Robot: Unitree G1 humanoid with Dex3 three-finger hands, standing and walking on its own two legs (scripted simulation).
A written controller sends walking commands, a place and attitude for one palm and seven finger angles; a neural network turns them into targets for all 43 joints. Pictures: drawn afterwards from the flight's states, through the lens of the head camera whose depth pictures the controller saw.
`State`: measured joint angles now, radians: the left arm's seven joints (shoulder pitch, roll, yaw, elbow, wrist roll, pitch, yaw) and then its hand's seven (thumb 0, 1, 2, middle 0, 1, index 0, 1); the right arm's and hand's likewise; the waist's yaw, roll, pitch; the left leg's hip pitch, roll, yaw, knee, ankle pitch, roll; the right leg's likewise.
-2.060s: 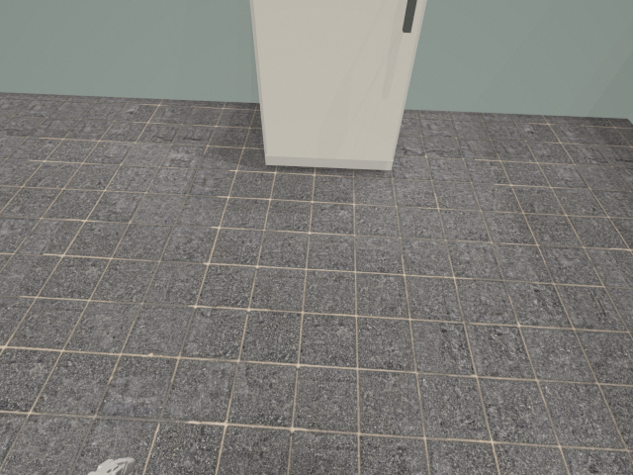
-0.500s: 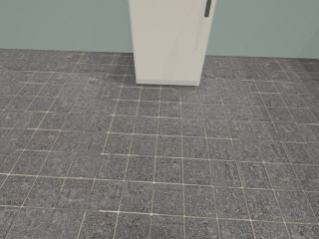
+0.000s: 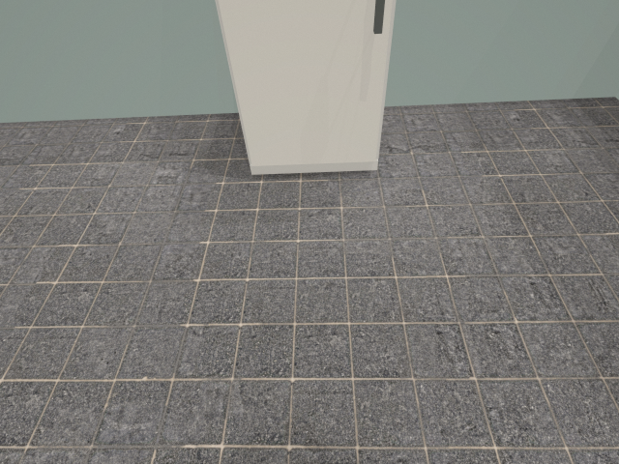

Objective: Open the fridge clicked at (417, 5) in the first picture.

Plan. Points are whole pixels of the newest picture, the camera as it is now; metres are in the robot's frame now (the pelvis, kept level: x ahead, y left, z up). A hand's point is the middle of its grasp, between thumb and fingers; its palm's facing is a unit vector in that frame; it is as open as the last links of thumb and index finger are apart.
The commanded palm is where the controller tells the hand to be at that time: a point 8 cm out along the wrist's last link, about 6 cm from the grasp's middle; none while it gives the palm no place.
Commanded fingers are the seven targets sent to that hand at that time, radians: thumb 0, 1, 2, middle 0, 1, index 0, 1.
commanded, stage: walk to a spot facing it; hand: right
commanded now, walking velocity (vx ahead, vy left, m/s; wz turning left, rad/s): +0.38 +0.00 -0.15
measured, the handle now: out of the picture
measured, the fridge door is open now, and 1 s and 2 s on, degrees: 0 0 0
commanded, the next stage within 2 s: turn to face it in 1.26 s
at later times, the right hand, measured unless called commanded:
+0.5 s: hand (427, 385) +0.29 -0.16 -0.17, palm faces +0.15 +0.97 -0.19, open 7.2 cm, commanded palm none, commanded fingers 0.00 -0.90 -0.90 0.20 0.30 0.20 0.30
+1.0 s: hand (455, 302) +0.45 -0.24 -0.17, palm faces +0.17 +0.97 -0.15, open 7.3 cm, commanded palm none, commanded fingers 0.00 -0.90 -0.90 0.20 0.30 0.20 0.30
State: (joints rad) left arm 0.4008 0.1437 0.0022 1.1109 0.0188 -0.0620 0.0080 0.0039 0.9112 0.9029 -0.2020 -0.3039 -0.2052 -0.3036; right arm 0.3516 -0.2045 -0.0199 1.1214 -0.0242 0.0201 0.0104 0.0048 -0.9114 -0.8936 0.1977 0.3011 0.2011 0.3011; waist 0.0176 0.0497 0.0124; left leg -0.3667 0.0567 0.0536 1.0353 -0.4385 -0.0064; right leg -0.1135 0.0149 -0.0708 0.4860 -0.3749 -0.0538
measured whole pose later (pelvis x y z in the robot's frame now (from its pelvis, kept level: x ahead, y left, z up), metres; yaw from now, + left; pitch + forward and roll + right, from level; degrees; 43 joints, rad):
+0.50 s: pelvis +0.23 +0.03 +0.00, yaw -7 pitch -1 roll +2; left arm 0.31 0.17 0.06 1.09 0.02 -0.03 0.00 0.01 0.91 0.90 -0.20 -0.30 -0.20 -0.30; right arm 0.18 -0.16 -0.06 1.02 -0.02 -0.08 -0.03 -0.01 -0.94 -0.89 0.20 0.30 0.20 0.30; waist 0.03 -0.02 0.04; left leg -0.26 0.04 0.19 0.54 -0.27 0.02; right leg -0.48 -0.10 -0.05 1.17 -0.36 -0.02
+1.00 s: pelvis +0.45 -0.06 +0.01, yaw -6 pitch -1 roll +0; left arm 0.34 0.16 0.05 1.09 0.01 -0.08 0.01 -0.01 0.95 0.90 -0.20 -0.30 -0.21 -0.30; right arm 0.26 -0.18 -0.06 1.06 -0.03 0.00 0.02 0.00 -0.92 -0.89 0.19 0.30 0.20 0.30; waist -0.02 0.04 0.03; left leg -0.58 0.15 0.06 1.02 -0.19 -0.04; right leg -0.07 0.00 -0.21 0.32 -0.24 -0.06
